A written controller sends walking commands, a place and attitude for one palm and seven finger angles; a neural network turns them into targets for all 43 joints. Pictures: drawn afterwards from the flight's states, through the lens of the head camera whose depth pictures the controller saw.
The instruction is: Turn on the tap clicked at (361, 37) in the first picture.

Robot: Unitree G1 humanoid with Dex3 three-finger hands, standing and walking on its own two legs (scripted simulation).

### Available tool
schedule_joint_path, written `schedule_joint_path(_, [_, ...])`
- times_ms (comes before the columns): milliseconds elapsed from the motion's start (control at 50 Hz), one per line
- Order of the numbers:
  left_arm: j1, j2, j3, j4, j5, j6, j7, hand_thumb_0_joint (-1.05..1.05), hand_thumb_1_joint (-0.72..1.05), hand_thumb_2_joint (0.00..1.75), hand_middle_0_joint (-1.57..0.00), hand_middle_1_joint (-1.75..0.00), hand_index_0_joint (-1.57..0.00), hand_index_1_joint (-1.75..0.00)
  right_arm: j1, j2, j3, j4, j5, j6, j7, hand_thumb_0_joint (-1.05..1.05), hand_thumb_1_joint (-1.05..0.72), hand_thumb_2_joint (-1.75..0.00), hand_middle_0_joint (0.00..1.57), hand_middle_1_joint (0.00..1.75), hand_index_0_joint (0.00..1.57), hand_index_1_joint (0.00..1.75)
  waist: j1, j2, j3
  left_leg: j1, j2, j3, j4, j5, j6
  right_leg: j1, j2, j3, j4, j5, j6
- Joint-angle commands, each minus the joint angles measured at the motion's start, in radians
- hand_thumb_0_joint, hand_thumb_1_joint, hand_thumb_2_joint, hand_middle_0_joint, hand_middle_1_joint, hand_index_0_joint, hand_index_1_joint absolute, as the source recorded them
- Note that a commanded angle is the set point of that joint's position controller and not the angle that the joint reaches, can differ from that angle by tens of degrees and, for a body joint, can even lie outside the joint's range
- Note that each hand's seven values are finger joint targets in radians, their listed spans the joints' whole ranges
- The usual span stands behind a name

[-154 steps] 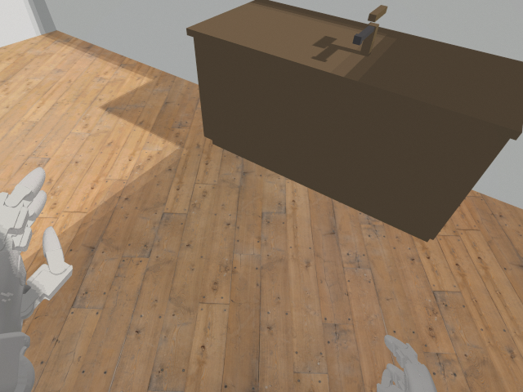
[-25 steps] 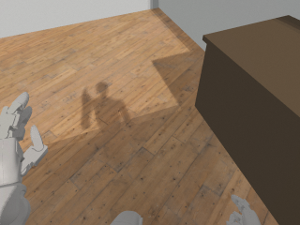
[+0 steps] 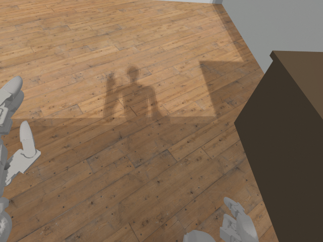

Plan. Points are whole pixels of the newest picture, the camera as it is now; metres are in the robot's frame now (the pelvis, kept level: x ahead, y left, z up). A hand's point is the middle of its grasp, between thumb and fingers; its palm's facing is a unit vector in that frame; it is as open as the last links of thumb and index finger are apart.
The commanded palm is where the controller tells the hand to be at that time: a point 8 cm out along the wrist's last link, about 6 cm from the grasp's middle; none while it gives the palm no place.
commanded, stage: walk to a spot facing it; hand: left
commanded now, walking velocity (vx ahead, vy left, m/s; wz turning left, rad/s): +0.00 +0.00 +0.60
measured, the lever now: out of the picture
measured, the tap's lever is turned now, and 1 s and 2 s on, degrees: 0 0 0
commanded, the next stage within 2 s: turn to face it in 1.68 s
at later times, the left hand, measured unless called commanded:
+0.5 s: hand out of the picture +0.08 +0.22 +0.18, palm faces +0.60 -0.67 -0.44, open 7.4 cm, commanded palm +0.01 +0.25 +0.18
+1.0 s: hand out of the picture -0.06 +0.27 +0.21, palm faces +0.81 -0.43 -0.39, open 7.4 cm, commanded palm -0.11 +0.29 +0.18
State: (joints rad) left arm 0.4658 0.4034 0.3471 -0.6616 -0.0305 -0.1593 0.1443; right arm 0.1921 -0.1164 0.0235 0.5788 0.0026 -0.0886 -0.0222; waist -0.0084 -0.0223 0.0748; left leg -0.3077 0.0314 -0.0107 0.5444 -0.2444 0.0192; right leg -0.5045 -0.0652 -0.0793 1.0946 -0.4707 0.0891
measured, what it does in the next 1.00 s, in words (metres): steps on the spot, turning left: right foot, then left foot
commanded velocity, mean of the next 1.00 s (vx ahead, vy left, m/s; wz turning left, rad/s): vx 0.18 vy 0.00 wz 0.49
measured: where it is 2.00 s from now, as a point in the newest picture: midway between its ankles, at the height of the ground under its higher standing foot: outside the picture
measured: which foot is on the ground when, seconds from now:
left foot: down 0.00-0.24, up 0.26-0.68, down 0.70-1.00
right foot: up 0.00-0.22, down 0.24-0.70, up 0.72-1.00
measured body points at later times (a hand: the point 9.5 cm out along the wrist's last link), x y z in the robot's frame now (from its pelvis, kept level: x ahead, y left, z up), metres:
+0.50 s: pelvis -0.06 -0.06 +0.01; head -0.04 -0.08 +0.46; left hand +0.04 +0.25 +0.20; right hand +0.17 -0.27 -0.09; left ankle -0.12 +0.08 -0.66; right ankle -0.02 -0.13 -0.74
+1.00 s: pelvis -0.09 -0.04 +0.01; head -0.10 -0.04 +0.45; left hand -0.10 +0.29 +0.23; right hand +0.14 -0.10 -0.09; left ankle -0.17 +0.06 -0.74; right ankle +0.02 -0.12 -0.68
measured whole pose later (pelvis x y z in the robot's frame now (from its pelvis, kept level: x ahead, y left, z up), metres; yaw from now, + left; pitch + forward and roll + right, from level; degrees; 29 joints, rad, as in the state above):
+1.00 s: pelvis -0.09 -0.04 +0.01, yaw +33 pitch -1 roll -2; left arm 0.44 0.37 0.36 -0.54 -0.02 -0.22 0.14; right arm 0.24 -0.09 0.05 0.65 0.00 -0.11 -0.03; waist 0.04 0.03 0.00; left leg -0.17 0.04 -0.02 0.46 -0.27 0.01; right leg -0.49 -0.09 -0.12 0.93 -0.38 0.07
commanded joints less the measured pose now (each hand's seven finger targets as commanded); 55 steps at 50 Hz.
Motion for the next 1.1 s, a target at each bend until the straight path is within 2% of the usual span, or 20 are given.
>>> schedule_joint_path(0, [0.077, 0.153, 0.161, -0.225, -0.033, -0.076, 0.016, 0.00, 0.90, 0.90, -0.20, -0.30, -0.20, -0.30, -0.030, -0.198, -0.080, -0.128, 0.005, -0.066, -0.009, 0.00, -0.90, -0.90, 0.20, 0.30, 0.20, 0.30, -0.003, 0.314, -0.222, 0.147, 0.179, -0.174, -0.178, 0.535, 0.101, 0.045, 0.037, -0.015, -0.133, 0.064, 0.012])
schedule_joint_path(120, [0.056, 0.103, 0.131, -0.025, -0.052, -0.029, -0.004, 0.00, 0.90, 0.90, -0.20, -0.30, -0.20, -0.30, -0.040, -0.201, -0.071, -0.104, 0.007, -0.050, -0.025, 0.00, -0.90, -0.90, 0.20, 0.30, 0.20, 0.30, 0.001, 0.222, -0.179, 0.054, 0.201, -0.293, -0.190, 0.334, 0.127, 0.201, 0.079, 0.002, -0.404, 0.023, 0.013])
schedule_joint_path(180, [-0.011, 0.098, 0.103, -0.007, -0.038, -0.012, -0.008, 0.00, 0.90, 0.90, -0.20, -0.30, -0.20, -0.30, -0.078, -0.192, -0.059, -0.106, 0.007, -0.046, -0.028, 0.00, -0.90, -0.90, 0.20, 0.30, 0.20, 0.30, 0.033, 0.136, -0.182, -0.072, 0.150, -0.288, -0.127, 0.147, 0.083, 0.407, 0.050, 0.018, -0.707, 0.187, -0.009])
schedule_joint_path(200, [-0.059, 0.120, 0.099, -0.028, -0.019, -0.010, -0.002, 0.00, 0.90, 0.90, -0.20, -0.30, -0.20, -0.30, -0.077, -0.172, -0.052, -0.113, 0.015, -0.041, -0.028, 0.00, -0.90, -0.90, 0.20, 0.30, 0.20, 0.30, 0.029, 0.034, -0.190, -0.143, 0.075, -0.200, -0.015, -0.044, 0.034, 0.472, -0.076, 0.112, -0.831, 0.237, -0.056])
schedule_joint_path(220, [-0.078, 0.176, 0.114, -0.032, -0.006, 0.000, 0.012, 0.00, 0.90, 0.90, -0.20, -0.30, -0.20, -0.30, -0.092, -0.151, -0.049, -0.139, 0.015, -0.038, -0.031, 0.00, -0.90, -0.90, 0.20, 0.30, 0.20, 0.30, 0.033, -0.227, -0.167, -0.306, -0.062, -0.030, 0.294, -0.277, -0.044, 0.494, -0.344, 0.401, -0.892, 0.244, -0.162])
schedule_joint_path(240, [-0.149, 0.191, 0.124, -0.036, -0.023, 0.000, 0.025, 0.00, 0.90, 0.90, -0.20, -0.30, -0.20, -0.30, -0.107, -0.185, -0.056, -0.125, 0.007, -0.052, -0.045, 0.00, -0.90, -0.90, 0.20, 0.30, 0.20, 0.30, 0.034, -0.204, -0.139, -0.297, -0.065, -0.042, 0.555, -0.306, -0.068, 0.347, -0.432, 0.427, -0.884, 0.351, -0.203])
schedule_joint_path(280, [-0.143, 0.144, 0.082, -0.004, -0.010, -0.009, 0.021, 0.00, 0.90, 0.90, -0.20, -0.30, -0.20, -0.30, -0.103, -0.190, -0.068, -0.096, -0.004, -0.048, -0.044, 0.00, -0.90, -0.90, 0.20, 0.30, 0.20, 0.30, 0.002, -0.123, -0.120, -0.268, -0.034, -0.055, 0.736, -0.164, -0.088, 0.246, -0.342, 0.267, -0.871, 0.247, -0.156])
schedule_joint_path(360, [-0.099, 0.180, 0.124, -0.028, -0.008, -0.038, 0.026, 0.00, 0.90, 0.90, -0.20, -0.30, -0.20, -0.30, -0.144, -0.178, -0.060, -0.104, -0.005, -0.024, -0.076, 0.00, -0.90, -0.90, 0.20, 0.30, 0.20, 0.30, 0.007, -0.054, -0.094, -0.277, -0.001, 0.011, 0.709, -0.106, -0.103, 0.302, -0.263, 0.017, -0.825, 0.448, -0.164])
schedule_joint_path(520, [0.006, 0.136, 0.148, -0.035, -0.025, -0.058, 0.052, 0.00, 0.90, 0.90, -0.20, -0.30, -0.20, -0.30, -0.082, -0.186, -0.078, -0.143, -0.018, -0.020, -0.083, 0.00, -0.90, -0.90, 0.20, 0.30, 0.20, 0.30, 0.044, -0.152, -0.187, -0.171, 0.041, 0.109, 0.264, -0.193, -0.066, 0.462, -0.331, 0.027, -0.758, 0.538, -0.209])
schedule_joint_path(580, [-0.005, 0.129, 0.146, -0.046, -0.024, -0.056, 0.061, 0.00, 0.90, 0.90, -0.20, -0.30, -0.20, -0.30, -0.068, -0.189, -0.075, -0.152, -0.022, -0.013, -0.072, 0.00, -0.90, -0.90, 0.20, 0.30, 0.20, 0.30, 0.052, -0.193, -0.212, -0.144, 0.035, 0.135, 0.166, -0.226, -0.043, 0.465, -0.351, 0.039, -0.738, 0.392, -0.212])
schedule_joint_path(640, [-0.061, 0.115, 0.113, -0.095, -0.032, -0.050, 0.064, 0.00, 0.90, 0.90, -0.20, -0.30, -0.20, -0.30, -0.048, -0.188, -0.074, -0.157, -0.021, -0.009, -0.075, 0.00, -0.90, -0.90, 0.20, 0.30, 0.20, 0.30, 0.012, -0.144, -0.224, 0.010, -0.002, 0.165, -0.035, -0.181, -0.017, 0.374, -0.323, 0.001, -0.611, 0.175, -0.162])
schedule_joint_path(660, [-0.099, 0.111, 0.097, -0.133, -0.035, -0.055, 0.062, 0.00, 0.90, 0.90, -0.20, -0.30, -0.20, -0.30, -0.023, -0.199, -0.076, -0.155, -0.018, -0.011, -0.078, 0.00, -0.90, -0.90, 0.20, 0.30, 0.20, 0.30, -0.017, -0.030, -0.240, 0.142, 0.004, 0.127, -0.125, -0.145, 0.012, 0.263, -0.271, -0.048, -0.433, 0.139, -0.119])
schedule_joint_path(680, [-0.124, 0.098, 0.077, -0.170, -0.033, -0.071, 0.056, 0.00, 0.90, 0.90, -0.20, -0.30, -0.20, -0.30, -0.029, -0.230, -0.077, -0.162, -0.020, -0.018, -0.078, 0.00, -0.90, -0.90, 0.20, 0.30, 0.20, 0.30, -0.031, 0.256, -0.194, 0.245, 0.164, -0.156, -0.235, -0.074, 0.107, 0.020, -0.128, -0.123, -0.147, 0.026, -0.054])
schedule_joint_path(700, [-0.133, 0.110, 0.061, -0.220, -0.009, -0.106, 0.049, 0.00, 0.90, 0.90, -0.20, -0.30, -0.20, -0.30, -0.038, -0.228, -0.072, -0.153, -0.023, -0.041, -0.067, 0.00, -0.90, -0.90, 0.20, 0.30, 0.20, 0.30, -0.016, 0.462, -0.153, 0.352, 0.387, -0.491, -0.259, 0.272, 0.210, -0.236, -0.030, -0.091, 0.076, -0.179, -0.021])
schedule_joint_path(740, [-0.170, 0.197, 0.125, -0.163, 0.041, -0.129, 0.029, 0.00, 0.90, 0.90, -0.20, -0.30, -0.20, -0.30, -0.073, -0.205, -0.066, -0.114, -0.016, -0.054, -0.045, 0.00, -0.90, -0.90, 0.20, 0.30, 0.20, 0.30, 0.002, 0.301, -0.118, 0.265, 0.393, -0.490, -0.243, 0.237, 0.246, -0.304, -0.101, 0.060, 0.207, -0.076, -0.043])
schedule_joint_path(800, [-0.209, 0.148, 0.087, -0.231, 0.034, -0.121, 0.019, 0.00, 0.90, 0.90, -0.20, -0.30, -0.20, -0.30, -0.059, -0.202, -0.080, -0.102, 0.008, -0.070, -0.026, 0.00, -0.90, -0.90, 0.20, 0.30, 0.20, 0.30, 0.008, 0.281, -0.072, 0.160, 0.245, -0.235, -0.256, 0.098, 0.189, -0.225, -0.074, 0.015, 0.145, 0.074, -0.022])
schedule_joint_path(840, [-0.156, 0.119, 0.081, -0.180, 0.018, -0.119, 0.017, 0.00, 0.90, 0.90, -0.20, -0.30, -0.20, -0.30, -0.045, -0.191, -0.074, -0.091, 0.006, -0.078, -0.023, 0.00, -0.90, -0.90, 0.20, 0.30, 0.20, 0.30, 0.009, 0.288, -0.069, 0.115, 0.199, -0.181, -0.274, 0.081, 0.167, -0.137, -0.046, -0.019, 0.048, 0.106, -0.019])
schedule_joint_path(1040, [-0.154, 0.081, 0.052, 0.104, 0.011, -0.075, 0.006, 0.00, 0.90, 0.90, -0.20, -0.30, -0.20, -0.30, -0.071, -0.185, -0.053, -0.062, -0.006, -0.041, -0.050, 0.00, -0.90, -0.90, 0.20, 0.30, 0.20, 0.30, 0.035, 0.146, -0.100, -0.058, 0.165, -0.116, -0.141, -0.229, 0.116, 0.356, 0.046, -0.102, -0.589, 0.077, -0.036])
schedule_joint_path(1060, [-0.182, 0.097, 0.050, 0.095, 0.019, -0.065, 0.010, 0.00, 0.90, 0.90, -0.20, -0.30, -0.20, -0.30, -0.076, -0.174, -0.046, -0.061, -0.004, -0.035, -0.051, 0.00, -0.90, -0.90, 0.20, 0.30, 0.20, 0.30, 0.033, 0.034, -0.126, -0.139, 0.122, -0.089, 0.029, -0.218, 0.094, 0.478, -0.009, -0.020, -0.680, 0.073, -0.065])
schedule_joint_path(1080, [-0.203, 0.137, 0.066, 0.077, 0.031, -0.057, 0.013, 0.00, 0.90, 0.90, -0.20, -0.30, -0.20, -0.30, -0.073, -0.150, -0.048, -0.068, 0.000, -0.028, -0.047, 0.00, -0.90, -0.90, 0.20, 0.30, 0.20, 0.30, 0.035, -0.222, -0.175, -0.301, 0.027, 0.014, 0.349, -0.261, 0.051, 0.603, -0.226, 0.272, -0.804, -0.074, -0.150])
